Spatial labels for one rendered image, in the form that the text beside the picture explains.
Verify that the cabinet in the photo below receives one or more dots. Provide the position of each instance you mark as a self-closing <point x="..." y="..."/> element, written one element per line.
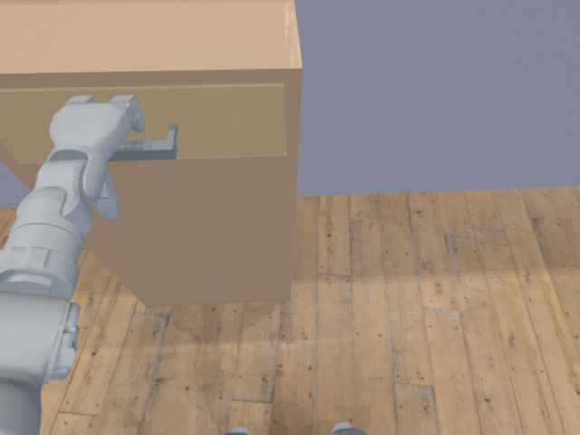
<point x="192" y="230"/>

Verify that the drawer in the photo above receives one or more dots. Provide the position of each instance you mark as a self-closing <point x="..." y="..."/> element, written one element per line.
<point x="212" y="119"/>

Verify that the left robot upper arm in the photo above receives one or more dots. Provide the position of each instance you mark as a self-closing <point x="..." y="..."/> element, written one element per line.
<point x="38" y="337"/>

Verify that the left robot forearm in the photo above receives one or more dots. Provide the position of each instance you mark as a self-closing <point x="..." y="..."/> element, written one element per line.
<point x="41" y="254"/>

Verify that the left robot hand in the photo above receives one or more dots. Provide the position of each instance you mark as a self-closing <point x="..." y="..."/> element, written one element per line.
<point x="102" y="127"/>

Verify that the handle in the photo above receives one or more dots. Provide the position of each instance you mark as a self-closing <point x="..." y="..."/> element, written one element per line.
<point x="149" y="149"/>

